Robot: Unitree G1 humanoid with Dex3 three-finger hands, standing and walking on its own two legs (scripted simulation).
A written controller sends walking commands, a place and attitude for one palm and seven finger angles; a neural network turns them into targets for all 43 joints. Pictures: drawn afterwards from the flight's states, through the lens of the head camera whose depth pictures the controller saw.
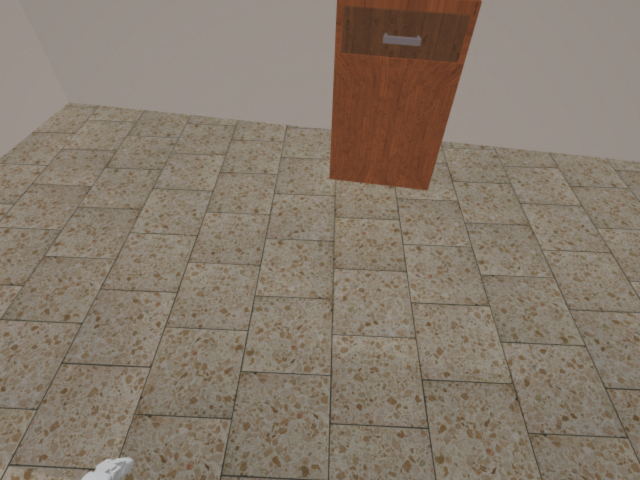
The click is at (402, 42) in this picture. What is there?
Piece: drawer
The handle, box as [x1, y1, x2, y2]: [383, 33, 420, 45]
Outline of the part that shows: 383,35 383,42 410,45 420,44 420,38 418,35 416,38 390,36 386,33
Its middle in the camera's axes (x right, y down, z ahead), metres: +0.29 -0.73 +1.41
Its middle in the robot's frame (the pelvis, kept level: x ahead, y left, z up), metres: +1.55 -0.23 -0.06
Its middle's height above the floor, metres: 0.71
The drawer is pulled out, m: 0.00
